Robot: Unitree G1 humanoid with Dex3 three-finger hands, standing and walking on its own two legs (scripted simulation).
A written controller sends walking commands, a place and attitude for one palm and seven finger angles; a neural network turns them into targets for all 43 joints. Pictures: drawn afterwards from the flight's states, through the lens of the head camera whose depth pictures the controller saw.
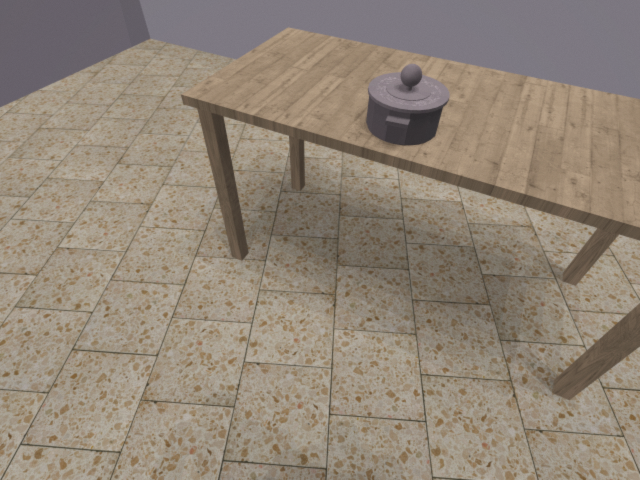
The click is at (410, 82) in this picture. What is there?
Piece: lid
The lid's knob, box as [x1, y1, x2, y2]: [401, 64, 421, 86]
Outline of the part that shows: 408,64 401,71 401,80 404,84 412,86 420,80 421,70 415,64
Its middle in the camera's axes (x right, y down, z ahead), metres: +0.21 -0.38 +0.90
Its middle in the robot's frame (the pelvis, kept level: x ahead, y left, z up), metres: +0.95 -0.16 +0.08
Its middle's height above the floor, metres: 0.86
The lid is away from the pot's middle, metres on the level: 0.00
